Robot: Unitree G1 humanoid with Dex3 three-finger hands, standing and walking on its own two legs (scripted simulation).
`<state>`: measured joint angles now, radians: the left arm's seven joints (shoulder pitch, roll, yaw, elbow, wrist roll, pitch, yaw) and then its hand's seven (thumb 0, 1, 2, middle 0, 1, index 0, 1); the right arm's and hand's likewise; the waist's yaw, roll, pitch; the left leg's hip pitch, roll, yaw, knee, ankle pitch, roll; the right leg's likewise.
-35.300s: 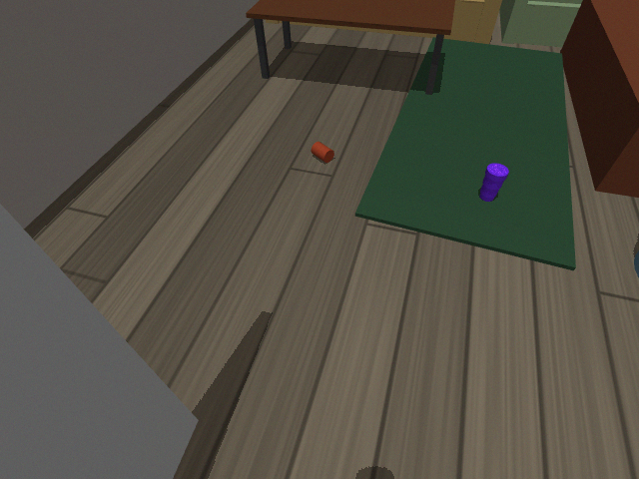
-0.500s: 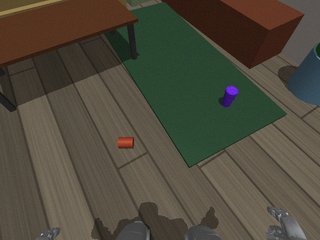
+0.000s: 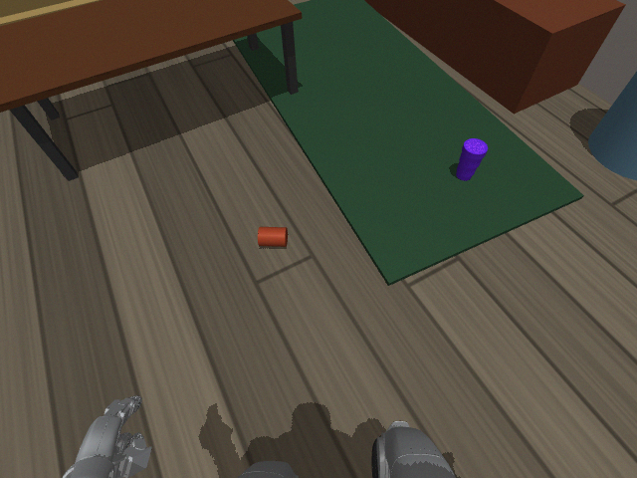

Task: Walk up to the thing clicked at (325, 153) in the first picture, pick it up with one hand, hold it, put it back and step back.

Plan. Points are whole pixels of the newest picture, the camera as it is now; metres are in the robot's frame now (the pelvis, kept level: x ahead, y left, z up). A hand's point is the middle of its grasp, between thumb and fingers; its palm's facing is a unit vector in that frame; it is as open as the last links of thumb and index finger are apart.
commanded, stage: step back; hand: left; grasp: from above
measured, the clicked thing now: (272, 236) +0.90 +0.22 -0.71
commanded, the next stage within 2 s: stand in 1.46 s
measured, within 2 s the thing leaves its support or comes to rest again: neither
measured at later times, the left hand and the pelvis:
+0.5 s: hand out of the picture -0.09 +0.26 -0.12, palm faces -0.04 -0.90 -0.43, open 7.4 cm; pelvis -0.16 -0.01 +0.01, yaw -3 degrees
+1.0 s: hand out of the picture -0.10 +0.26 -0.13, palm faces +0.00 -0.94 -0.35, open 7.4 cm; pelvis -0.18 +0.00 +0.01, yaw +0 degrees
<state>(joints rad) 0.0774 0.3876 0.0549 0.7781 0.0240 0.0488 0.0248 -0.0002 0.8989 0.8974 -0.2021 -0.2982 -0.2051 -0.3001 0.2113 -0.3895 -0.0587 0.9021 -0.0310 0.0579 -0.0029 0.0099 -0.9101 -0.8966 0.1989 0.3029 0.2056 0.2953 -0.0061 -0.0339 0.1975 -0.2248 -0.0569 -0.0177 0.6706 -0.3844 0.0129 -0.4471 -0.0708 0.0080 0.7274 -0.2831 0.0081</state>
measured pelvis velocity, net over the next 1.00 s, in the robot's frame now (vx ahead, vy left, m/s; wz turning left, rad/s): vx -0.18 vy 0.00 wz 0.00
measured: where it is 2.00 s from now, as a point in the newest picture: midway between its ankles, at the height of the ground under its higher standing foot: outside the picture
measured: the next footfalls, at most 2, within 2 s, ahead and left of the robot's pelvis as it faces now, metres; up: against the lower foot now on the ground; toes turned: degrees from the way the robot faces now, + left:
right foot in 0.30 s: -0.12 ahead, -0.13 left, +0.00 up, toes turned +0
left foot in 0.58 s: -0.12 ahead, +0.12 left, +0.00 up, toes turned -2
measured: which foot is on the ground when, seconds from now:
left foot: down 0.00-0.32, up 0.34-0.56, down 0.58-1.00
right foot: up 0.00-0.28, down 0.30-1.00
